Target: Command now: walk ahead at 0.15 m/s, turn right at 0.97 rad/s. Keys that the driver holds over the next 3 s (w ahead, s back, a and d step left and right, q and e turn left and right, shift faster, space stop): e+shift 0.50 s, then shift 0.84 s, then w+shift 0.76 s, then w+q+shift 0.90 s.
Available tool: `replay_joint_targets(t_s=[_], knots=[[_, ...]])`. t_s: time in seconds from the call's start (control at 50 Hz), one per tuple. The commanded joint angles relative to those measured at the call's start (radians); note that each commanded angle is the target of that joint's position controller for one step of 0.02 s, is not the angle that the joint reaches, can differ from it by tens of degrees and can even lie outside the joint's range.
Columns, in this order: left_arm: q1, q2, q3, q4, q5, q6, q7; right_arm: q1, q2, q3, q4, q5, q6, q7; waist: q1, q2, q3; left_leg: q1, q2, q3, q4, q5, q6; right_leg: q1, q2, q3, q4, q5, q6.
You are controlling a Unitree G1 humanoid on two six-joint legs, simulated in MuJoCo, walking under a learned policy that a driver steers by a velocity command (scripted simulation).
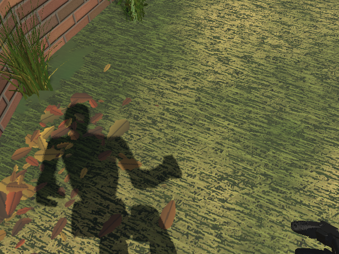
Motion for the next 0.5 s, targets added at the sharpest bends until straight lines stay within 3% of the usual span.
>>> replay_joint_targets(t_s=[0.02,0.04,0.06,0.1,0.16,0.24,0.28,0.3,0.32,0.34,0.36,0.38,0.4,0.42,0.44,0.5], knots=[[0.03,0.132,0.033,-0.088,-0.003,0.04,0.01,0.013,-0.108,-0.034,-0.086,-0.001,0.024,-0.022,-0.043,0.054,-0.178,0.311,0.317,-0.28,-0.187,0.049,0.226,-0.204,-0.162,-0.059,0.076,0.133,0.042],[0.013,0.094,0.024,-0.109,0.005,0.044,0.011,0.002,-0.127,-0.044,-0.066,0.0,0.027,-0.023,-0.032,0.062,-0.13,0.234,0.283,-0.199,-0.205,0.092,0.216,-0.161,-0.166,-0.081,-0.006,0.145,0.035],[0.006,0.054,0.014,-0.123,0.009,0.039,0.01,0.023,-0.142,-0.054,-0.045,-0.003,0.025,-0.022,-0.036,0.094,-0.128,0.218,0.267,-0.137,-0.219,0.157,0.219,-0.131,-0.172,-0.103,-0.077,0.153,0.029],[0.002,0.022,0.004,-0.132,0.009,0.026,0.008,0.049,-0.163,-0.069,-0.013,-0.001,0.024,-0.017,-0.04,0.135,-0.176,0.272,0.299,-0.087,-0.221,0.278,0.247,-0.106,-0.194,-0.115,-0.188,0.171,0.022],[-0.004,0.047,0.011,-0.125,0.008,0.028,-0.007,0.013,-0.185,-0.085,-0.003,0.013,0.028,-0.008,-0.033,0.141,-0.223,0.28,0.344,-0.023,-0.224,0.228,0.245,-0.004,-0.224,-0.12,-0.347,0.258,-0.003],[-0.038,0.084,0.034,-0.132,0.008,0.049,-0.026,0.01,-0.213,-0.105,0.023,0.029,0.03,0.009,-0.041,0.178,-0.185,0.261,0.361,0.068,-0.208,0.048,0.201,0.114,-0.201,-0.185,-0.546,0.281,-0.045],[-0.01,0.084,0.049,-0.12,0.011,0.055,-0.03,0.02,-0.198,-0.106,0.038,0.041,0.032,0.013,-0.022,0.154,-0.181,0.247,0.344,0.129,-0.121,-0.058,0.139,0.215,-0.16,-0.22,-0.709,0.339,-0.086],[0.036,0.107,0.066,-0.102,0.014,0.055,-0.022,0.061,-0.162,-0.1,0.056,0.04,0.036,0.016,-0.016,0.095,-0.171,0.176,0.305,0.172,-0.013,-0.155,0.087,0.309,-0.142,-0.188,-0.779,0.371,-0.122],[0.093,0.216,0.097,-0.106,0.017,0.048,-0.006,0.105,-0.121,-0.093,0.057,0.022,0.045,0.02,-0.022,-0.176,-0.121,-0.052,0.186,0.276,0.297,-0.385,-0.017,0.432,-0.324,0.121,-0.933,0.617,-0.223],[0.067,0.308,0.106,-0.143,0.049,0.025,-0.004,0.01,-0.107,-0.082,-0.031,-0.005,0.039,0.012,-0.022,-0.333,-0.152,-0.309,0.043,0.131,0.539,-0.564,-0.056,0.46,-0.486,0.477,-0.988,0.659,-0.414],[0.054,0.258,0.098,-0.15,0.061,0.001,-0.01,-0.061,-0.153,-0.094,-0.039,0.006,0.03,0.006,0.021,-0.199,-0.18,-0.33,0.048,0.005,0.644,-0.518,-0.031,0.438,-0.467,0.446,-1.022,0.575,-0.419],[0.013,0.229,0.086,-0.148,0.053,-0.014,-0.006,-0.053,-0.164,-0.098,-0.03,0.022,0.027,0.002,-0.018,-0.159,-0.154,-0.323,0.057,-0.027,0.641,-0.422,-0.007,0.405,-0.417,0.379,-1.017,0.542,-0.36],[-0.041,0.187,0.076,-0.157,0.028,-0.014,0.001,-0.014,-0.17,-0.104,-0.002,0.016,0.027,-0.006,-0.052,-0.097,-0.152,-0.299,0.073,-0.033,0.615,-0.347,-0.008,0.383,-0.372,0.311,-0.988,0.542,-0.304],[-0.084,0.161,0.067,-0.166,0.012,-0.006,0.009,0.006,-0.172,-0.106,0.008,0.005,0.028,-0.01,-0.07,-0.096,-0.16,-0.254,0.071,-0.031,0.585,-0.304,-0.019,0.344,-0.347,0.268,-0.967,0.581,-0.279],[-0.099,0.151,0.061,-0.174,0.016,0.001,0.018,0.012,-0.163,-0.105,0.012,0.001,0.027,-0.005,-0.081,-0.103,-0.177,-0.187,0.051,-0.02,0.584,-0.271,-0.029,0.298,-0.315,0.239,-0.951,0.633,-0.272],[-0.08,0.149,0.065,-0.17,0.018,0.011,0.029,0.003,-0.111,-0.086,0.016,0.018,0.024,0.011,-0.073,-0.09,-0.203,-0.114,-0.001,-0.019,0.423,-0.221,-0.045,0.295,-0.267,0.24,-0.917,0.664,-0.258]])
Next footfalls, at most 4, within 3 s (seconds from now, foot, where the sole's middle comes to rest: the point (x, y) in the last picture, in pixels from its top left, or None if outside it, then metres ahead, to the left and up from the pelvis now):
0.30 right None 0.08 -0.13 -0.75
0.70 left None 0.20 0.05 -0.75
1.02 right None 0.01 -0.12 -0.75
1.64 left None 0.28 0.00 -0.75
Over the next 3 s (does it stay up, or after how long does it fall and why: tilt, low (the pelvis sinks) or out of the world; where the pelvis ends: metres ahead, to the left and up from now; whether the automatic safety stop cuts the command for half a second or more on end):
stays up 1.14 -0.64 -0.01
